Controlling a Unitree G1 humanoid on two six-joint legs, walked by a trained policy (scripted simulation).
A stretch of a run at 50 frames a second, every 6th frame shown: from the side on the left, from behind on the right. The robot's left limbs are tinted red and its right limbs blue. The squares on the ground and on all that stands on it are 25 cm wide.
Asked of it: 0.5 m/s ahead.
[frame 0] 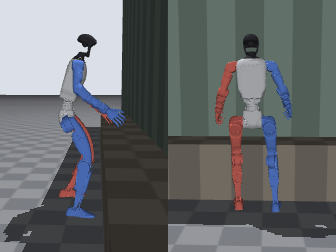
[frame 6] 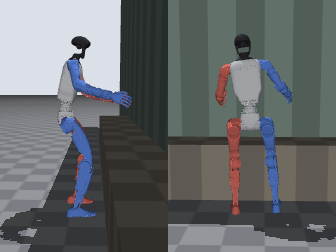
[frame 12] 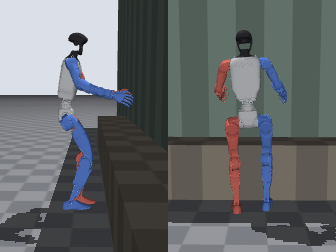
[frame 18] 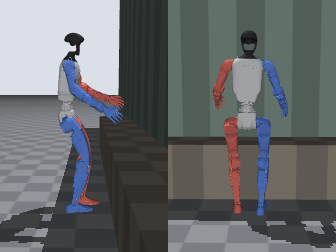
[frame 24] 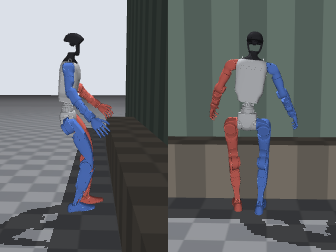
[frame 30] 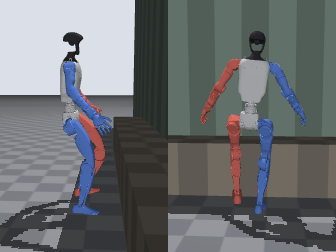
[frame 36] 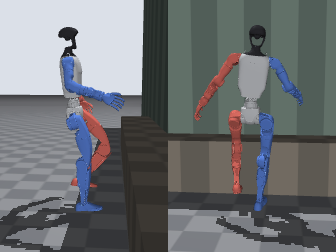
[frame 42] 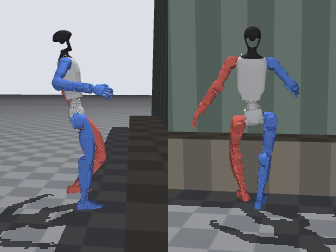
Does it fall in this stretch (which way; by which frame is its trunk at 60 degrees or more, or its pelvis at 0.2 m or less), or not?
no
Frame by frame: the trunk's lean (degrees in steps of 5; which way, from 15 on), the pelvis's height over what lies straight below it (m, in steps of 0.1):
0: 20 forward, 0.8
6: 15 forward, 0.8
12: 10, 0.8
18: 10, 0.8
24: 10, 0.8
30: 5, 0.8
36: 5, 0.8
42: 10, 0.8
